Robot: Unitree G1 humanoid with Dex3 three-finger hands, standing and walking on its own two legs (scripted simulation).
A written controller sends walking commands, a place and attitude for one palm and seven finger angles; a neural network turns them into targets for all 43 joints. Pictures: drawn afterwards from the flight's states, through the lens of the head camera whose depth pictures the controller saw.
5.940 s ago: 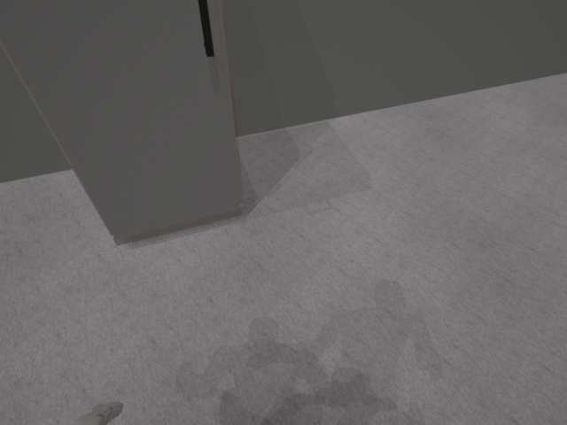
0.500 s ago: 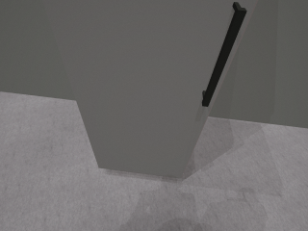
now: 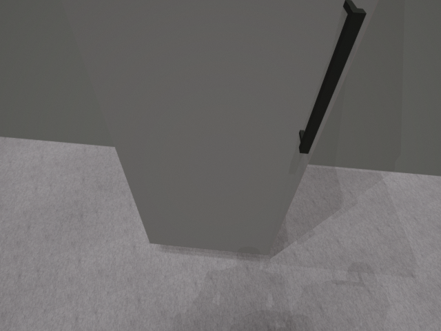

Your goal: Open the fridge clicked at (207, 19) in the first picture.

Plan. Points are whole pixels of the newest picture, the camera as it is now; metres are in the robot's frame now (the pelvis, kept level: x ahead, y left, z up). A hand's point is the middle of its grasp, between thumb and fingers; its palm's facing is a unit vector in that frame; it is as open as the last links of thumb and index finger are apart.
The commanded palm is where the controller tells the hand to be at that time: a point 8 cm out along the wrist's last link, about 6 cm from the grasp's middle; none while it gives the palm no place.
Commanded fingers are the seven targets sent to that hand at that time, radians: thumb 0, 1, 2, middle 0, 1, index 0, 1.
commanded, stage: look again from close up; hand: right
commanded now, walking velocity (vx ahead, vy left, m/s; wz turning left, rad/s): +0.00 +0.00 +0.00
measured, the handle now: (322, 89) +0.52 -0.16 +0.19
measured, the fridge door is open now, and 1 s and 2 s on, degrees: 0 0 0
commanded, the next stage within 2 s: raise the hand to about handle height in 0.28 s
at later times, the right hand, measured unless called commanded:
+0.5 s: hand out of the picture +0.13 -0.19 -0.09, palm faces +0.24 +0.95 -0.19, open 7.5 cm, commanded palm +0.10 -0.24 -0.05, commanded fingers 0.00 -0.74 -0.83 0.21 0.41 0.21 0.41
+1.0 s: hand (379, 322) +0.15 -0.22 +0.03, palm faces +0.08 +0.99 -0.07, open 9.8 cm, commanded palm +0.12 -0.28 +0.03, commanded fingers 0.00 -0.15 -0.58 0.25 0.78 0.25 0.78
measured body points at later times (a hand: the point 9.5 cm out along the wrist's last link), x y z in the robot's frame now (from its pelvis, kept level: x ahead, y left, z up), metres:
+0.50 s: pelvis +0.00 +0.00 +0.00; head +0.00 +0.02 +0.45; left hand +0.06 +0.24 -0.15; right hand +0.11 -0.24 -0.07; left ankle -0.01 +0.10 -0.74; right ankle -0.02 -0.13 -0.74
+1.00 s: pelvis -0.04 -0.01 -0.05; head -0.02 -0.03 +0.40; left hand +0.18 +0.19 -0.10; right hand +0.14 -0.28 +0.03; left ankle -0.01 +0.10 -0.74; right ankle -0.02 -0.13 -0.74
